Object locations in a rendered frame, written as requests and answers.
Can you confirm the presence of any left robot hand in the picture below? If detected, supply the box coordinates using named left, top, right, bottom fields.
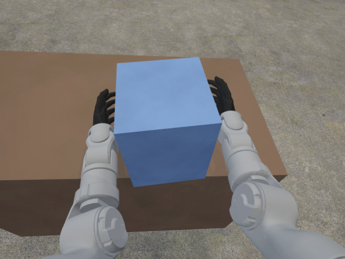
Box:
left=93, top=89, right=116, bottom=126

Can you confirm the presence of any left robot forearm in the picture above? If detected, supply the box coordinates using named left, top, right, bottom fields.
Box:
left=59, top=123, right=119, bottom=252

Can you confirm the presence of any pedestal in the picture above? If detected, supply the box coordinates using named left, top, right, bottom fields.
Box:
left=0, top=51, right=288, bottom=237

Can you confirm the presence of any right robot hand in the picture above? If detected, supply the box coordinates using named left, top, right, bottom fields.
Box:
left=207, top=76, right=235, bottom=115

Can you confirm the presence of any robot right upper arm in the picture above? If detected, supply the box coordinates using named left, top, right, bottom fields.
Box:
left=229, top=181, right=345, bottom=259

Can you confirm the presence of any carton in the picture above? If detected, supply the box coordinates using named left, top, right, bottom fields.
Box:
left=114, top=57, right=222, bottom=187

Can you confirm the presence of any robot left upper arm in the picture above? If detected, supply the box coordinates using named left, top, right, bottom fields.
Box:
left=41, top=206, right=128, bottom=259

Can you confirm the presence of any right robot forearm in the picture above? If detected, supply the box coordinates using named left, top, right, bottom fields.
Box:
left=218, top=111, right=285, bottom=193

